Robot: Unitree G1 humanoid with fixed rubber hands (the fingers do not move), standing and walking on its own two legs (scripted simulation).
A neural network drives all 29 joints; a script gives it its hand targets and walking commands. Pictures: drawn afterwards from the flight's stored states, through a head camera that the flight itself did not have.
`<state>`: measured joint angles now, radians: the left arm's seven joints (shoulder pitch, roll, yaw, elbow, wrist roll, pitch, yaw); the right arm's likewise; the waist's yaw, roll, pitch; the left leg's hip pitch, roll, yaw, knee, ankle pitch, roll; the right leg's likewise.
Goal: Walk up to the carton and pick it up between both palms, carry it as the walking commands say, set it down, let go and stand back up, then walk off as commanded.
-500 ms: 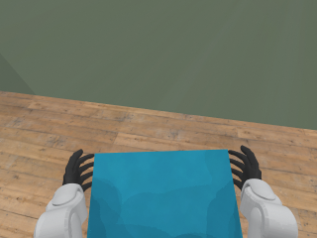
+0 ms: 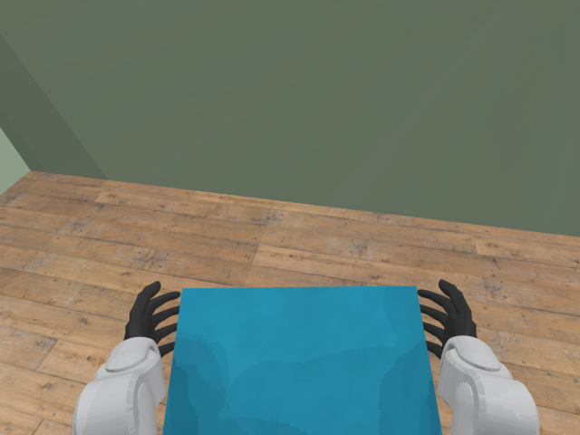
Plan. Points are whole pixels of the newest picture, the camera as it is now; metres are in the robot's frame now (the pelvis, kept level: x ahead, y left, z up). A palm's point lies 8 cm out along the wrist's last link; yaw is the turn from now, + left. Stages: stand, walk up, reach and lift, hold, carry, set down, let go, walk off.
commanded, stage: carry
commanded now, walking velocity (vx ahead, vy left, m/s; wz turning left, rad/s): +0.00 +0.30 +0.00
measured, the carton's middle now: (299, 377) +0.24 +0.00 -0.02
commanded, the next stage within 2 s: none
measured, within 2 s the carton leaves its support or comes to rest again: neither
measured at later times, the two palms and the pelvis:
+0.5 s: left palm out of the picture +0.18 +0.38 +0.09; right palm (286, 374) +0.20 +0.01 +0.09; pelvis -0.05 +0.19 -0.01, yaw +1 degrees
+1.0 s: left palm out of the picture +0.13 +0.58 +0.07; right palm (92, 419) +0.16 +0.21 +0.08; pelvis -0.10 +0.38 -0.01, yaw +2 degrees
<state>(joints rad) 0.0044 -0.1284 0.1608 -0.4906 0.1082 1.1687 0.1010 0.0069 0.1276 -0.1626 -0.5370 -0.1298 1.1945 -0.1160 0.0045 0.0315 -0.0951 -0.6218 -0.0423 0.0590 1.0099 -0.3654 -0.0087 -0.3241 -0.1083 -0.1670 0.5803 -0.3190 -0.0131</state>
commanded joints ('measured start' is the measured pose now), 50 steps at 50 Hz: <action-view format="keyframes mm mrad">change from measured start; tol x32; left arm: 1 -458 -844 -796 -174 -413 9 -246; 50 -550 -885 -906 -217 -467 37 -240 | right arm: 1 -489 871 858 -120 449 -2 245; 50 -437 854 748 -89 412 1 254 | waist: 1 -11 -146 -83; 10 -1 -294 -220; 14 -11 317 -234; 25 13 89 -267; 28 31 -442 -142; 50 -13 188 -270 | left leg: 1 -80 122 -91 54 72 -41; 11 412 67 72 -593 127 -30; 13 523 386 -364 -693 467 117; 26 238 229 -115 -580 253 142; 31 -153 118 -164 149 -11 -14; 43 393 53 88 -573 111 -31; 47 552 393 -289 -612 710 187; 50 490 314 -141 -624 418 175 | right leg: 1 148 -269 154 -221 436 -81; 10 158 -241 76 -33 557 28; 14 -287 3 17 473 -409 76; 19 -224 -6 50 559 -191 43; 26 214 -9 32 -202 33 -22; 28 324 -529 621 -356 298 -217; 41 182 -280 99 -111 615 -2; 46 -295 5 5 442 -421 100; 50 -253 -13 106 660 -203 56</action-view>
